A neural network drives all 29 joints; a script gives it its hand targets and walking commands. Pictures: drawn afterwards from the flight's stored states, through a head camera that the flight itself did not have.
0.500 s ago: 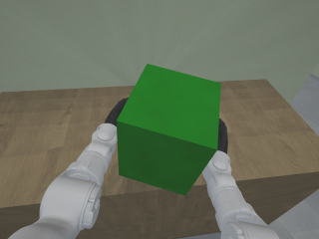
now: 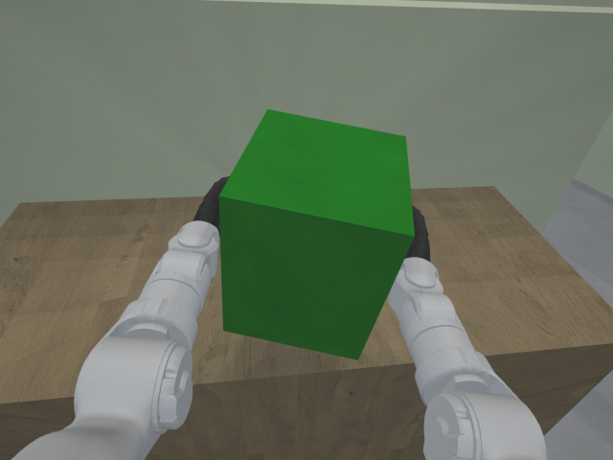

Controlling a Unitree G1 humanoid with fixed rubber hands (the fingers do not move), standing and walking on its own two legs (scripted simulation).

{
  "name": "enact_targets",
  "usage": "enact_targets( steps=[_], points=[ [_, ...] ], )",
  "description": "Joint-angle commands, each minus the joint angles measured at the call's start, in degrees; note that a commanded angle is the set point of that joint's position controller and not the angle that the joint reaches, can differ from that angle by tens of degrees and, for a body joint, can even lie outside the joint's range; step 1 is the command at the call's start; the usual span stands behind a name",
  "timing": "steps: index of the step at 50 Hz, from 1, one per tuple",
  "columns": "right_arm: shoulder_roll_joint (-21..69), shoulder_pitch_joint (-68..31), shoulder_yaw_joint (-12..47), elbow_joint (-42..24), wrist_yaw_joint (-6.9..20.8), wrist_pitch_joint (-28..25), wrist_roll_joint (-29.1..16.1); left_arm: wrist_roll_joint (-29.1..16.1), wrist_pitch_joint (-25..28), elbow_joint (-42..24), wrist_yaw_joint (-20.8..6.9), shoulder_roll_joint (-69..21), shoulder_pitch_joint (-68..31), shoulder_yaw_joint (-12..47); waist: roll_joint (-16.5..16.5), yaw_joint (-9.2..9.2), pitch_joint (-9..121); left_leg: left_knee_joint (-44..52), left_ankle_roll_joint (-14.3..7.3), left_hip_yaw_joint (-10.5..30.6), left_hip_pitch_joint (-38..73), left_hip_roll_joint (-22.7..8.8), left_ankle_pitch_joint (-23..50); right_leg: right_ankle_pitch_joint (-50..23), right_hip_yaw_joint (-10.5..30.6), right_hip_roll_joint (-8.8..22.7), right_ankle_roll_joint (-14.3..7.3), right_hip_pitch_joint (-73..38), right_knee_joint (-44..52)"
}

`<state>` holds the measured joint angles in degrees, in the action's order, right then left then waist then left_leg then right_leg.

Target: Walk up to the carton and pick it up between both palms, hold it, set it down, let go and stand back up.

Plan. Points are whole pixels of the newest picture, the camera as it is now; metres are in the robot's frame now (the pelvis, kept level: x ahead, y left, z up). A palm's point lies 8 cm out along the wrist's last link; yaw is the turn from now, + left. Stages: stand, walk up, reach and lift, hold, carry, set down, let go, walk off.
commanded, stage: reach and lift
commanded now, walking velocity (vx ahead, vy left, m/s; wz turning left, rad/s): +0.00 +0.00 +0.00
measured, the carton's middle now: (313, 235) +0.40 -0.04 +0.13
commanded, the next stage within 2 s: hold in 1.70 s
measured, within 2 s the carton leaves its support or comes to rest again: neither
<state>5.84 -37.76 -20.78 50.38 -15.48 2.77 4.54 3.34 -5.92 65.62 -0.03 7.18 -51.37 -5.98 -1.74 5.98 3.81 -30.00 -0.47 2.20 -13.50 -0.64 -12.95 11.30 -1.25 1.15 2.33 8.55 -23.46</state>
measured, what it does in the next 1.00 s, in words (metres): stands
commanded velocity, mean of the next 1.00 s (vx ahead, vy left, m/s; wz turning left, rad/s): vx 0.00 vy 0.00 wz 0.00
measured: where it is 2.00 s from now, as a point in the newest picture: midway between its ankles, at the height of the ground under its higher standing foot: outside the picture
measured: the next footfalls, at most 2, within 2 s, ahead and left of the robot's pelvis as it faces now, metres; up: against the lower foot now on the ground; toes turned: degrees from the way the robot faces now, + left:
none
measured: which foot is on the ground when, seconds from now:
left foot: down 0.00-1.00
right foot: down 0.00-1.00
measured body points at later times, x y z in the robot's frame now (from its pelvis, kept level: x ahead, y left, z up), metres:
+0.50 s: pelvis +0.00 -0.01 +0.00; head -0.07 -0.02 +0.45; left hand +0.40 +0.09 +0.18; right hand +0.36 -0.20 +0.14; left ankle +0.04 +0.11 -0.74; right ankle +0.02 -0.15 -0.74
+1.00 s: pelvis +0.00 -0.01 +0.00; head -0.07 -0.01 +0.45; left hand +0.40 +0.11 +0.20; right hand +0.38 -0.19 +0.17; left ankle +0.04 +0.11 -0.74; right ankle +0.02 -0.15 -0.74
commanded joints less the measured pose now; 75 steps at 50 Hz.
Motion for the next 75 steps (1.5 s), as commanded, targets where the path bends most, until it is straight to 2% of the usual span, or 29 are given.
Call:
enact_targets(
  steps=[1, 3, 5, 11, 14, 18, 21, 22, 25, 28, 31, 32, 33, 35, 36, 37, 41, 46, 52, 55, 59, 61, 65, 66, 67, 68, 69, 73, 75],
  points=[
    [33.3, -59.9, 28.0, -13.6, 12.7, -4.8, -4.8, 4.1, 0.6, -28.7, -6.2, -51.0, -42.3, 10.4, 9.3, -3.22, 26.7, 10.2, 3.9, -2.7, 16.3, 0.9, 18.6, -7.4, -0.7, -4.9, -1.1, -4.3, 7.4],
    [33.0, -61.5, 30.3, -16.8, 12.9, -4.5, -7.3, 3.1, -0.5, -32.1, -5.4, -52.2, -41.4, 12.6, 10.4, -3.77, 29.9, 8.7, 4.4, -2.3, 18.6, 1.3, 23.2, -9.6, -0.9, -5.4, -1.1, -4.7, 7.2],
    [32.6, -61.7, 33.5, -19.5, 13.2, -3.2, -9.8, 2.9, -2.5, -31.2, -5.1, -52.0, -38.0, 12.8, 9.0, -5.5, 29.3, 8.9, 3.7, -2.4, 18.6, 1.8, 22.7, -9.8, -0.8, -5.6, -0.7, -6.2, 7.4],
    [33.8, -64.3, 39.3, -26.5, 13.0, 0.2, -14.2, 4.0, -7.5, -29.8, -5.0, -50.3, -31.9, 9.2, -0.7, -9.25, 24.3, 10.5, 0.8, -2.1, 13.2, 3.0, 19.6, -11.5, -0.2, -5.7, 0.7, -11.6, 7.1],
    [35.8, -66.6, 42.3, -32.4, 12.8, 1.3, -16.6, 2.5, -8.3, -33.8, -4.5, -51.3, -33.1, 10.4, -1.3, -10.16, 27.3, 10.0, 0.3, -1.6, 13.2, 3.3, 21.6, -13.7, 0.3, -5.9, 0.9, -12.7, 6.5],
    [36.8, -66.7, 44.3, -32.5, 12.5, 3.8, -17.7, 2.0, -9.5, -36.0, -3.7, -50.5, -35.1, 9.9, -2.8, -11.27, 25.7, 10.3, -0.6, -1.1, 12.4, 3.3, 19.5, -12.1, 0.8, -5.6, 1.1, -11.8, 6.7],
    [37.1, -69.1, 44.6, -33.7, 12.8, 4.7, -18.4, 1.5, -10.8, -37.9, -3.1, -51.1, -37.6, 10.2, -2.4, -11.78, 26.3, 10.8, -0.8, -0.8, 11.9, 3.0, 16.9, -8.8, 0.7, -5.6, 1.0, -9.9, 7.0],
    [36.6, -69.0, 43.7, -31.0, 12.9, 5.5, -17.8, 1.9, -11.3, -35.2, -3.0, -50.6, -37.6, 9.2, -3.0, -11.7, 23.4, 11.5, -1.2, -0.6, 10.5, 3.0, 13.7, -5.6, 0.6, -5.4, 0.8, -8.2, 7.5],
    [36.7, -68.8, 43.4, -31.9, 13.1, 6.0, -18.5, 0.8, -12.1, -39.7, -2.4, -51.6, -39.4, 10.3, -1.4, -11.32, 26.4, 11.3, -0.8, -0.3, 11.8, 2.6, 15.5, -7.1, 0.7, -5.6, 0.5, -8.9, 7.4],
    [35.5, -70.1, 42.6, -31.4, 13.2, 6.3, -19.0, 0.3, -13.5, -39.7, -2.1, -52.4, -39.4, 11.3, -0.2, -10.37, 26.7, 10.7, -0.1, -0.1, 12.8, 2.5, 16.3, -6.8, 0.4, -5.9, 0.0, -8.0, 7.6],
    [34.7, -68.6, 41.0, -26.8, 13.3, 7.5, -18.6, 1.3, -14.8, -39.7, -2.0, -51.8, -40.7, 10.3, 0.8, -9.69, 23.4, 11.4, 0.1, -0.1, 12.8, 2.4, 14.2, -4.1, 0.2, -5.9, -0.4, -6.8, 8.3],
    [34.4, -68.6, 41.4, -29.0, 13.3, 7.2, -19.4, 1.1, -15.3, -42.9, -1.7, -52.8, -40.0, 11.3, 1.9, -9.77, 26.0, 10.8, 0.6, -0.2, 14.5, 2.3, 17.6, -6.8, 0.2, -6.2, -0.5, -7.8, 8.0],
    [33.0, -67.8, 40.9, -27.0, 13.3, 7.9, -19.5, 1.4, -16.3, -41.8, -1.8, -52.7, -39.0, 11.6, 2.9, -8.97, 23.7, 10.8, 1.1, -0.1, 14.7, 2.3, 17.7, -6.0, 0.1, -6.3, -0.7, -6.9, 8.5],
    [32.7, -67.9, 41.1, -26.8, 13.5, 7.9, -20.5, 1.0, -17.0, -45.3, -1.4, -53.3, -40.9, 12.9, 5.2, -8.76, 25.4, 10.3, 2.0, 0.0, 16.3, 2.1, 19.3, -6.0, 0.0, -6.5, -1.1, -6.7, 8.6],
    [32.0, -68.0, 40.8, -26.9, 13.4, 8.1, -20.6, 0.7, -17.5, -45.4, -1.4, -53.2, -40.8, 13.4, 4.9, -8.05, 24.9, 9.8, 2.2, 0.2, 16.8, 2.0, 20.0, -5.9, -0.2, -6.6, -1.1, -6.1, 8.8],
    [31.9, -67.5, 40.7, -27.1, 13.5, 8.2, -21.1, 0.4, -17.7, -49.7, -1.2, -53.7, -42.6, 14.4, 7.2, -7.78, 26.7, 9.5, 2.8, 0.3, 18.2, 1.9, 21.7, -6.7, -0.5, -6.8, -1.3, -6.0, 8.5],
    [29.9, -67.3, 39.7, -25.9, 13.4, 9.3, -21.6, 1.0, -20.4, -46.7, -1.1, -53.5, -40.0, 14.4, 6.9, -6.46, 23.5, 9.5, 3.4, 0.5, 18.3, 1.7, 20.9, -5.1, -0.7, -6.9, -1.7, -4.8, 9.3],
    [29.2, -69.7, 39.4, -26.5, 13.4, 10.2, -21.8, 1.8, -22.1, -44.4, -1.5, -52.0, -38.9, 12.3, 3.7, -7.2, 22.5, 10.3, 2.5, 0.1, 16.2, 2.0, 18.5, -4.7, -0.6, -7.0, -1.5, -5.7, 9.4],
    [32.3, -72.6, 44.0, -34.3, 12.5, 11.0, -24.8, -1.7, -21.4, -52.0, -0.6, -52.9, -42.4, 15.9, 3.1, -7.72, 30.0, 7.9, 2.4, 0.3, 18.1, 2.5, 25.5, -11.2, -0.1, -7.3, -0.8, -8.0, 8.0],
    [33.7, -74.2, 45.3, -36.6, 11.9, 11.7, -25.7, -1.9, -21.8, -50.9, -0.5, -52.5, -41.9, 15.2, 1.0, -8.52, 30.5, 8.0, 1.6, 0.2, 16.7, 2.9, 23.8, -11.5, 0.4, -7.4, -0.6, -8.8, 8.0],
    [33.6, -74.5, 44.9, -35.1, 11.2, 13.0, -25.2, -0.6, -23.0, -45.6, -1.2, -50.6, -40.1, 12.3, -1.3, -9.25, 26.0, 9.7, 0.5, -0.2, 13.3, 3.1, 18.5, -8.7, 0.7, -6.8, -0.1, -8.4, 8.6],
    [34.3, -73.7, 44.8, -34.1, 11.3, 13.7, -25.0, -0.5, -23.0, -46.4, -1.5, -49.9, -41.0, 11.6, -1.7, -9.41, 25.9, 10.1, 0.2, -0.4, 12.7, 3.1, 17.8, -8.7, 0.8, -6.6, 0.0, -9.1, 8.5],
    [34.8, -73.5, 43.9, -32.3, 11.3, 14.6, -25.6, -1.3, -23.0, -49.1, -1.5, -49.1, -44.6, 12.1, -0.1, -9.16, 26.7, 10.1, 0.5, -0.5, 12.6, 3.2, 18.1, -8.8, 0.7, -6.7, 0.1, -8.5, 8.2],
    [35.2, -73.9, 44.7, -35.1, 11.2, 14.5, -26.5, -2.2, -22.8, -51.7, -1.2, -50.3, -44.7, 13.5, 0.4, -8.88, 29.8, 9.4, 0.8, -0.1, 14.1, 3.0, 20.7, -11.0, 0.5, -6.9, 0.0, -9.2, 7.8],
    [34.5, -72.9, 44.2, -33.2, 11.1, 15.1, -26.3, -2.3, -23.0, -50.4, -1.1, -49.6, -45.0, 13.7, 0.5, -8.29, 27.9, 9.4, 1.0, -0.1, 13.8, 3.1, 19.9, -10.0, 0.7, -6.9, -0.1, -8.3, 8.1],
    [35.2, -72.7, 45.3, -35.8, 11.0, 14.9, -27.0, -3.0, -22.8, -54.1, -0.9, -50.6, -45.4, 15.1, 2.0, -8.32, 31.5, 8.5, 1.4, 0.0, 15.3, 3.1, 23.0, -12.8, 0.9, -7.0, -0.2, -9.5, 7.5],
    [34.2, -71.7, 44.8, -34.3, 10.9, 15.4, -27.4, -3.1, -23.2, -53.4, -0.7, -50.5, -45.1, 15.6, 2.4, -7.5, 30.5, 8.2, 2.0, 0.2, 15.6, 3.1, 23.6, -12.8, 0.8, -7.2, -0.3, -8.7, 7.6],
    [33.8, -71.9, 45.2, -36.6, 10.7, 16.0, -28.6, -3.5, -24.3, -55.9, -0.4, -51.4, -45.1, 17.4, 4.4, -6.89, 31.7, 7.5, 2.7, 0.4, 17.0, 3.1, 26.0, -13.7, 0.6, -7.5, -0.6, -8.5, 7.6],
    [33.1, -72.3, 43.8, -34.6, 11.0, 16.6, -28.2, -3.2, -24.8, -54.5, -0.5, -51.4, -46.3, 17.0, 4.4, -6.6, 29.4, 8.3, 2.7, 0.4, 16.3, 2.8, 22.2, -9.8, 0.4, -7.6, -0.8, -6.6, 8.1]
  ],
)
